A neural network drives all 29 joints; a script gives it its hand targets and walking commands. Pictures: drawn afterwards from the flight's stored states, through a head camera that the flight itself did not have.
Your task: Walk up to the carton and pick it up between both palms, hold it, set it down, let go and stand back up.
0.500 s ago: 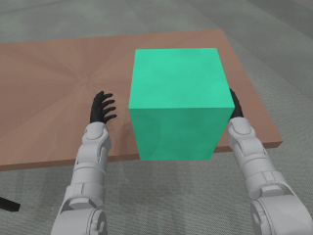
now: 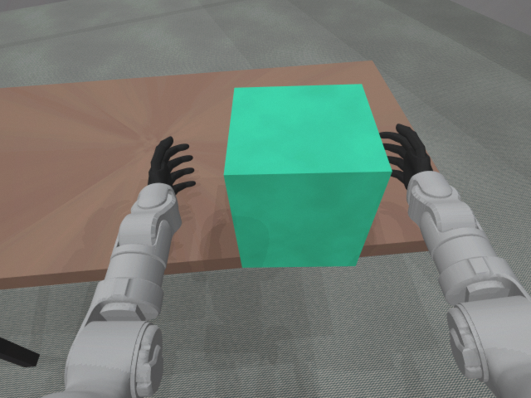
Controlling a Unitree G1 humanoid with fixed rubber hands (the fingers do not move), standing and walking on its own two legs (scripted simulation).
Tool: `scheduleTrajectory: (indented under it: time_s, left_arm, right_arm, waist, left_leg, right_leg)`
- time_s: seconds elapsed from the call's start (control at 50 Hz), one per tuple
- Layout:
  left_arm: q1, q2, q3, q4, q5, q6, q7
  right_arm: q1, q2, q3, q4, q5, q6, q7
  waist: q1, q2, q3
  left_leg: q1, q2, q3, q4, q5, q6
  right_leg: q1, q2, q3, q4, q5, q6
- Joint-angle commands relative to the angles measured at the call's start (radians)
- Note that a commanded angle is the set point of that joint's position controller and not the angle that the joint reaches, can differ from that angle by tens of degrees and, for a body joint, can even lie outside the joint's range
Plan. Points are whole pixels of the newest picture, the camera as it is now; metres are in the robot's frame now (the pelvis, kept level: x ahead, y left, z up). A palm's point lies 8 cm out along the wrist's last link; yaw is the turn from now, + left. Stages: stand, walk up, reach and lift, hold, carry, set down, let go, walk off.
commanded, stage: set down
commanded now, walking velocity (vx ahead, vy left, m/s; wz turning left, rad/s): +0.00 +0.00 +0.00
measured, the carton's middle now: (298, 181) +0.46 -0.02 +0.06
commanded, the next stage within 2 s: none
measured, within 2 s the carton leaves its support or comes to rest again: neither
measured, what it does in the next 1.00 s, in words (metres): stands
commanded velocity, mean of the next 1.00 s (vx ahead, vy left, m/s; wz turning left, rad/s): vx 0.00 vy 0.00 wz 0.00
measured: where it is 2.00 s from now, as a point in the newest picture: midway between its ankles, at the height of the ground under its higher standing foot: outside the picture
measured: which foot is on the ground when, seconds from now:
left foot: down 0.00-1.00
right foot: down 0.00-1.00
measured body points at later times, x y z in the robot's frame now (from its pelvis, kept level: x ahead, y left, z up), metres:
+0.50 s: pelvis -0.02 +0.00 +0.00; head +0.02 +0.00 +0.45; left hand +0.42 +0.21 +0.17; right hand +0.45 -0.21 +0.17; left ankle +0.03 +0.13 -0.75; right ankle -0.02 -0.11 -0.75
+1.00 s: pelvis -0.02 +0.00 +0.00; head +0.01 +0.01 +0.45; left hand +0.41 +0.22 +0.22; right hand +0.45 -0.21 +0.22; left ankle +0.03 +0.13 -0.75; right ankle -0.02 -0.11 -0.75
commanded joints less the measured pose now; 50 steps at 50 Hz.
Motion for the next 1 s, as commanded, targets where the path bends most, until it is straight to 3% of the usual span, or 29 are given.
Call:
scheduleTrajectory:
  time_s: [0.0, 0.04, 0.08, 0.14, 0.22, 0.26, 0.28, 0.3, 0.34, 0.38, 0.4, 0.42, 0.44, 0.46, 0.48, 0.52, 0.58, 0.6, 0.66, 0.68, 0.72, 0.78, 0.8, 0.82, 0.84, 0.86, 0.9, 0.92, 0.98]
  left_arm:
    - [-0.464, 0.163, 0.002, -0.24, -0.016, 0.008, 0.009]
    - [-0.463, 0.171, -0.009, -0.274, -0.033, 0.051, 0.014]
    - [-0.485, 0.184, -0.012, -0.271, -0.036, 0.098, 0.015]
    - [-0.529, 0.231, 0.003, -0.351, -0.067, 0.15, 0.027]
    - [-0.518, 0.228, 0.006, -0.249, -0.069, 0.201, 0.01]
    - [-0.57, 0.259, 0.005, -0.356, -0.08, 0.195, 0.022]
    - [-0.583, 0.27, -0.001, -0.439, -0.087, 0.195, 0.037]
    - [-0.586, 0.272, 0.007, -0.429, -0.081, 0.207, 0.041]
    - [-0.594, 0.274, 0.007, -0.375, -0.089, 0.242, 0.028]
    - [-0.598, 0.278, 0.003, -0.288, -0.098, 0.273, 0.022]
    - [-0.616, 0.276, -0.014, -0.327, -0.124, 0.285, 0.021]
    - [-0.616, 0.303, -0.002, -0.328, -0.111, 0.297, 0.026]
    - [-0.634, 0.303, -0.001, -0.324, -0.12, 0.306, 0.032]
    - [-0.637, 0.307, -0.004, -0.339, -0.123, 0.317, 0.035]
    - [-0.652, 0.329, 0.014, -0.384, -0.117, 0.327, 0.039]
    - [-0.65, 0.344, 0.02, -0.464, -0.123, 0.351, 0.037]
    - [-0.64, 0.336, 0.014, -0.344, -0.127, 0.383, 0.014]
    - [-0.628, 0.341, 0.017, -0.301, -0.12, 0.387, 0.008]
    - [-0.683, 0.363, 0.011, -0.48, -0.126, 0.4, 0.023]
    - [-0.675, 0.371, 0.024, -0.497, -0.126, 0.404, 0.027]
    - [-0.67, 0.353, 0.001, -0.433, -0.163, 0.419, 0.017]
    - [-0.694, 0.333, -0.052, -0.339, -0.187, 0.44, 0.004]
    - [-0.697, 0.341, -0.057, -0.335, -0.199, 0.447, 0.003]
    - [-0.717, 0.351, -0.061, -0.388, -0.203, 0.447, 0.001]
    - [-0.736, 0.381, -0.033, -0.44, -0.18, 0.439, 0.012]
    - [-0.729, 0.385, -0.021, -0.474, -0.174, 0.439, 0.02]
    - [-0.721, 0.386, -0.025, -0.487, -0.175, 0.444, 0.024]
    - [-0.694, 0.366, -0.029, -0.465, -0.168, 0.457, 0.022]
    - [-0.607, 0.344, 0.001, -0.395, -0.138, 0.485, -0.007]
  right_arm:
    - [-0.579, -0.2, -0.067, -0.197, 0.017, -0.003, -0.006]
    - [-0.572, -0.23, -0.078, -0.164, 0.022, 0.036, 0.001]
    - [-0.605, -0.244, -0.091, -0.162, 0.027, 0.067, 0.01]
    - [-0.686, -0.248, -0.086, -0.272, 0.026, 0.099, 0.021]
    - [-0.652, -0.252, -0.071, -0.097, 0.036, 0.137, 0.029]
    - [-0.714, -0.247, -0.065, -0.21, 0.068, 0.131, 0.03]
    - [-0.731, -0.259, -0.064, -0.287, 0.09, 0.127, 0.036]
    - [-0.75, -0.264, -0.056, -0.273, 0.096, 0.136, 0.039]
    - [-0.74, -0.288, -0.094, -0.198, 0.068, 0.159, 0.039]
    - [-0.745, -0.301, -0.087, -0.145, 0.064, 0.188, 0.04]
    - [-0.764, -0.319, -0.096, -0.184, 0.062, 0.201, 0.04]
    - [-0.749, -0.3, -0.088, -0.179, 0.076, 0.217, 0.042]
    - [-0.784, -0.306, -0.08, -0.195, 0.085, 0.223, 0.05]
    - [-0.789, -0.333, -0.091, -0.203, 0.083, 0.226, 0.051]
    - [-0.827, -0.33, -0.076, -0.265, 0.103, 0.23, 0.05]
    - [-0.831, -0.362, -0.09, -0.328, 0.106, 0.237, 0.048]
    - [-0.787, -0.342, -0.077, -0.171, 0.1, 0.265, 0.048]
    - [-0.771, -0.335, -0.064, -0.107, 0.108, 0.278, 0.047]
    - [-0.798, -0.365, -0.077, -0.231, 0.131, 0.288, 0.059]
    - [-0.837, -0.371, -0.066, -0.286, 0.143, 0.284, 0.061]
    - [-0.873, -0.389, -0.066, -0.291, 0.14, 0.286, 0.055]
    - [-0.816, -0.402, -0.088, -0.142, 0.138, 0.314, 0.064]
    - [-0.817, -0.396, -0.088, -0.128, 0.132, 0.324, 0.068]
    - [-0.829, -0.397, -0.092, -0.184, 0.135, 0.325, 0.074]
    - [-0.822, -0.386, -0.097, -0.196, 0.141, 0.323, 0.08]
    - [-0.834, -0.408, -0.113, -0.233, 0.131, 0.318, 0.08]
    - [-0.846, -0.419, -0.104, -0.257, 0.131, 0.316, 0.088]
    - [-0.83, -0.419, -0.116, -0.248, 0.125, 0.32, 0.088]
    - [-0.758, -0.407, -0.081, -0.192, 0.127, 0.337, 0.096]
  waist:
    - [-0.019, -0.039, -0.664]
    - [-0.02, -0.007, -0.634]
    - [-0.031, 0.008, -0.607]
    - [-0.002, -0.072, -0.714]
    - [-0.019, -0.09, -0.527]
    - [0.006, -0.052, -0.679]
    - [0.007, -0.033, -0.766]
    - [0.013, -0.06, -0.773]
    - [-0.021, -0.056, -0.697]
    - [-0.029, -0.063, -0.584]
    - [-0.03, -0.063, -0.59]
    - [-0.001, -0.03, -0.587]
    - [0.005, -0.055, -0.594]
    - [-0.007, -0.065, -0.599]
    - [0.028, -0.058, -0.674]
    - [0.005, -0.069, -0.782]
    - [-0.013, -0.07, -0.584]
    - [0.005, -0.038, -0.545]
    - [0.003, -0.01, -0.666]
    - [0.019, -0.056, -0.695]
    - [-0.016, -0.086, -0.676]
    - [-0.048, 0.002, -0.537]
    - [-0.046, -0.011, -0.508]
    - [-0.044, 0.021, -0.552]
    - [-0.017, 0.019, -0.6]
    - [-0.036, 0.007, -0.646]
    - [-0.024, -0.023, -0.693]
    - [-0.039, 0.001, -0.681]
    - [-0.003, -0.019, -0.521]
  left_leg:
    - [0.532, -0.058, -0.025, 0.133, 0.345, 0.015]
    - [0.613, -0.051, -0.033, 0.16, 0.336, -0.002]
    - [0.608, -0.051, -0.029, 0.183, 0.321, -0.003]
    - [0.585, -0.051, -0.025, 0.163, 0.349, 0.021]
    - [0.476, -0.057, -0.03, 0.153, 0.222, 0.023]
    - [0.513, -0.056, -0.031, 0.148, 0.279, 0.031]
    - [0.564, -0.06, -0.022, 0.169, 0.379, 0.023]
    - [0.562, -0.059, -0.031, 0.171, 0.405, 0.023]
    - [0.527, -0.062, -0.034, 0.173, 0.344, 0.017]
    - [0.511, -0.059, -0.035, 0.16, 0.225, 0.022]
    - [0.52, -0.055, -0.033, 0.164, 0.204, 0.021]
    - [0.524, -0.056, -0.025, 0.167, 0.21, 0.02]
    - [0.538, -0.044, -0.039, 0.163, 0.215, 0.031]
    - [0.535, -0.049, -0.038, 0.171, 0.23, 0.027]
    - [0.555, -0.053, -0.038, 0.181, 0.269, 0.029]
    - [0.565, -0.059, -0.039, 0.172, 0.37, 0.025]
    - [0.488, -0.058, -0.03, 0.152, 0.267, 0.017]
    - [0.482, -0.058, -0.032, 0.145, 0.222, 0.015]
    - [0.57, -0.057, -0.036, 0.147, 0.296, 0.002]
    - [0.555, -0.056, -0.036, 0.155, 0.314, 0.002]
    - [0.546, -0.052, -0.048, 0.145, 0.335, 0.011]
    - [0.567, -0.039, -0.054, 0.146, 0.179, 0.001]
    - [0.582, -0.039, -0.054, 0.145, 0.177, -0.004]
    - [0.605, -0.04, -0.046, 0.153, 0.194, -0.008]
    - [0.605, -0.044, -0.042, 0.152, 0.223, -0.008]
    - [0.623, -0.05, -0.046, 0.158, 0.262, -0.004]
    - [0.655, -0.04, -0.057, 0.155, 0.336, -0.004]
    - [0.653, -0.043, -0.06, 0.155, 0.343, -0.01]
    - [0.598, -0.042, -0.045, 0.118, 0.256, -0.01]
  right_leg:
    - [0.005, 0.032, -0.025, 0.005, 0.343, 0.077]
    - [-0.098, 0.041, -0.034, -0.03, 0.214, 0.055]
    - [-0.131, 0.041, -0.033, -0.028, 0.201, 0.051]
    - [-0.063, 0.038, -0.04, 0.006, 0.271, 0.074]
    - [-0.062, 0.032, -0.028, 0.005, 0.228, 0.085]
    - [-0.042, 0.041, -0.034, 0.022, 0.263, 0.084]
    - [-0.031, 0.038, -0.04, 0.027, 0.346, 0.084]
    - [-0.009, 0.039, -0.033, 0.033, 0.384, 0.082]
    - [-0.025, 0.033, -0.027, 0.026, 0.331, 0.078]
    - [-0.084, 0.04, -0.035, 0.013, 0.203, 0.083]
    - [-0.108, 0.042, -0.044, 0.01, 0.176, 0.083]
    - [-0.111, 0.04, -0.039, 0.007, 0.167, 0.082]
    - [-0.124, 0.041, -0.043, 0.001, 0.155, 0.082]
    - [-0.117, 0.037, -0.044, 0.009, 0.18, 0.08]
    - [-0.084, 0.035, -0.04, 0.028, 0.214, 0.082]
    - [0.037, 0.034, -0.022, 0.036, 0.386, 0.081]
    - [0.006, 0.039, -0.028, 0.011, 0.329, 0.09]
    - [-0.009, 0.043, -0.028, 0.005, 0.256, 0.092]
    - [-0.008, 0.048, -0.036, -0.009, 0.281, 0.078]
    - [0.018, 0.045, -0.035, 0.006, 0.314, 0.078]
    - [0.038, 0.046, -0.031, 0.009, 0.371, 0.083]
    - [-0.087, 0.047, -0.037, -0.04, 0.128, 0.068]
    - [-0.113, 0.042, -0.044, -0.058, 0.116, 0.066]
    - [-0.137, 0.043, -0.048, -0.055, 0.12, 0.064]
    - [-0.111, 0.042, -0.048, -0.054, 0.153, 0.061]
    - [-0.085, 0.043, -0.047, -0.043, 0.195, 0.066]
    - [-0.037, 0.049, -0.047, -0.042, 0.248, 0.062]
    - [-0.024, 0.046, -0.036, -0.047, 0.261, 0.056]
    - [0.012, 0.047, -0.042, -0.076, 0.201, 0.064]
